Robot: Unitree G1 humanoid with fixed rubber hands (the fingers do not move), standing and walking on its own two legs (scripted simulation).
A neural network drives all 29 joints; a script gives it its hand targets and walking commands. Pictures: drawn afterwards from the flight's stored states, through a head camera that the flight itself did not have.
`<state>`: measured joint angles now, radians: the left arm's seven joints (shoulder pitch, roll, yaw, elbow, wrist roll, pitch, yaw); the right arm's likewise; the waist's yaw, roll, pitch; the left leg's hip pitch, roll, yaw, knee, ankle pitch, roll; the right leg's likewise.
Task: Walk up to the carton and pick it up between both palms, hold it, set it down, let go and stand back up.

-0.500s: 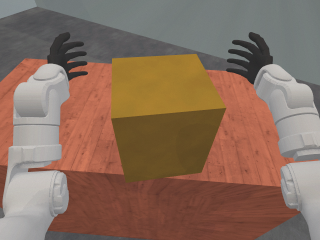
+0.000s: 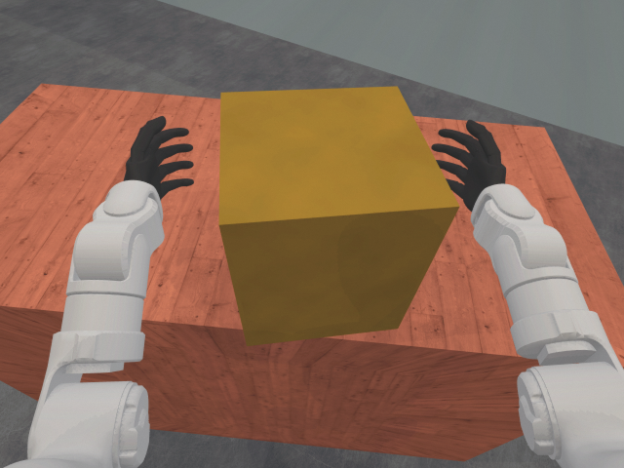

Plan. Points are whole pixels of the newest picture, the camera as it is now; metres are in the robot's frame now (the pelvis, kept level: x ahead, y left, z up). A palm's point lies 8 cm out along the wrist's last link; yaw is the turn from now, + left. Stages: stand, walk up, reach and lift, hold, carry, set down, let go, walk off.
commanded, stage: reach and lift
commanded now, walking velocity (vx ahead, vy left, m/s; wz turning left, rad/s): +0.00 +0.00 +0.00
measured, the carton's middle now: (318, 222) +0.39 +0.02 +0.10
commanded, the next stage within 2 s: none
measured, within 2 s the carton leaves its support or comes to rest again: neither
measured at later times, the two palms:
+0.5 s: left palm (165, 189) +0.39 +0.21 +0.15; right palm (454, 192) +0.42 -0.14 +0.14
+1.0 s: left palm (185, 189) +0.39 +0.19 +0.14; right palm (442, 190) +0.42 -0.13 +0.14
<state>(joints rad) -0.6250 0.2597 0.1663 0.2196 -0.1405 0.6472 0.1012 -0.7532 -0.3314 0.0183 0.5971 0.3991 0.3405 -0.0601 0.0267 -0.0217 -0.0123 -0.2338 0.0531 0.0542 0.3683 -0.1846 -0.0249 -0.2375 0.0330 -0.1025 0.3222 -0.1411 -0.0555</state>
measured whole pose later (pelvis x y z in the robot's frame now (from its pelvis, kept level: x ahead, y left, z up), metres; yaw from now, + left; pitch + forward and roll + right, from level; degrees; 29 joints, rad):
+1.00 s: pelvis +0.00 +0.00 +0.00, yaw +0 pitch +2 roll -1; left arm -0.68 0.11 0.17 0.36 -0.03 0.49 0.16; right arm -0.81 -0.18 0.08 0.68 0.36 0.25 -0.26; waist 0.03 -0.01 0.01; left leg -0.22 0.06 0.05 0.38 -0.19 -0.03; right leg -0.22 0.04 -0.10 0.32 -0.14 -0.06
